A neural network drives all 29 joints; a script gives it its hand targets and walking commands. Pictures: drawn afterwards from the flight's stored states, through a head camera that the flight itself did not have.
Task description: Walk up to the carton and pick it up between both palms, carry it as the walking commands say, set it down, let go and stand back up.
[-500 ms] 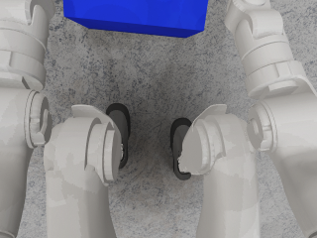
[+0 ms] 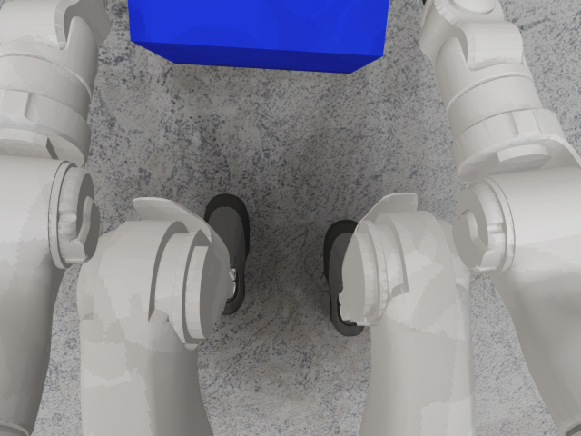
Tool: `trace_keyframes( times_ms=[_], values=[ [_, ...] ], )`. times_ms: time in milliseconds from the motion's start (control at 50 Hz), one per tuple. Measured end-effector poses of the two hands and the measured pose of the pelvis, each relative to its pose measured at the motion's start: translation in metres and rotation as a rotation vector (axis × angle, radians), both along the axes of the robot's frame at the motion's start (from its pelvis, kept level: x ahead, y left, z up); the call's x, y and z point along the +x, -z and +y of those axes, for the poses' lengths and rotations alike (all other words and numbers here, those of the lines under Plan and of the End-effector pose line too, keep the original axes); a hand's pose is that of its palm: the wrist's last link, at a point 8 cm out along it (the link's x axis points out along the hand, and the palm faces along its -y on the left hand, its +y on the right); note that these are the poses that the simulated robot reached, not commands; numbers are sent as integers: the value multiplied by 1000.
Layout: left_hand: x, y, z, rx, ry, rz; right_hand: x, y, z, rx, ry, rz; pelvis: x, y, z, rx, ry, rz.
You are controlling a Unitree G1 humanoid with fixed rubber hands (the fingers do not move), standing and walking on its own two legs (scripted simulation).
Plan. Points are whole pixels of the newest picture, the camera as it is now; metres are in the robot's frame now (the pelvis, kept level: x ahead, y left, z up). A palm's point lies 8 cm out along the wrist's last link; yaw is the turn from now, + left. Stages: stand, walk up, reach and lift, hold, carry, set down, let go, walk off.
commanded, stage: set down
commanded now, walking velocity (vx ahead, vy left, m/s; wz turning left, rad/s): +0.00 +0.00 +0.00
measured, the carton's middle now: out of the picture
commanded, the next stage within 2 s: none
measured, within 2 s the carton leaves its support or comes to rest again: neither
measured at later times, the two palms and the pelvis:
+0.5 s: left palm out of the picture +0.54 +0.22 -0.16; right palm out of the picture +0.55 -0.14 -0.17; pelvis +0.00 +0.00 +0.00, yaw +0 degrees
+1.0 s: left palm out of the picture +0.54 +0.22 -0.16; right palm out of the picture +0.55 -0.14 -0.17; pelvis +0.00 +0.00 -0.01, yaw +0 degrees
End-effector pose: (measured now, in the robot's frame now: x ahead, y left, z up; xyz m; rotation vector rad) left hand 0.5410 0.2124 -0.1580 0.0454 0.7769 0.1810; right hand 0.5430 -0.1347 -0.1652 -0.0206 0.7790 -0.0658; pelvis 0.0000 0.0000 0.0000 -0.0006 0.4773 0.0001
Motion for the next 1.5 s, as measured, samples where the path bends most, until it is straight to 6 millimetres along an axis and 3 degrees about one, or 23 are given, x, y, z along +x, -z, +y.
trace_keyframes(
  times_ms=[1160,1300,1500],
  values=[
    [2,4,4,-36,36,-24,3,5,-5,35,-54,-18,5,9,-3,0,6,-19],
    [1,12,2,-15,0,-8,1,18,-5,2,-51,14,9,6,-4,2,3,3],
    [11,19,18,4,-50,-48,4,29,-29,-34,3,-24,22,2,-5,2,7,43]
  ],
)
